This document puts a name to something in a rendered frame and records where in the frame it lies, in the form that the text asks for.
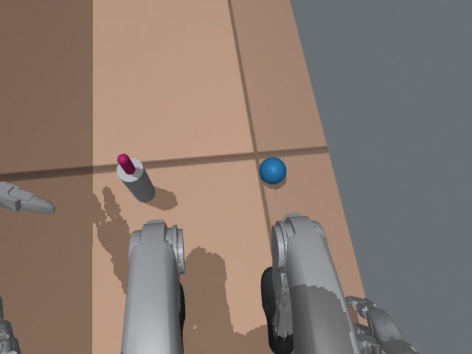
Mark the right robot foot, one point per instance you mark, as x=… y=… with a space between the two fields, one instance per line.
x=278 y=345

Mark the right robot hand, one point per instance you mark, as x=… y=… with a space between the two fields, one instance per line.
x=381 y=326

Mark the right robot arm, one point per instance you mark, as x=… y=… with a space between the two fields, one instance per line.
x=397 y=346

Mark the left robot hand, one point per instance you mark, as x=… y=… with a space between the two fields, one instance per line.
x=12 y=198

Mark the left robot arm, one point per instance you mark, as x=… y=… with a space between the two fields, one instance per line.
x=8 y=343

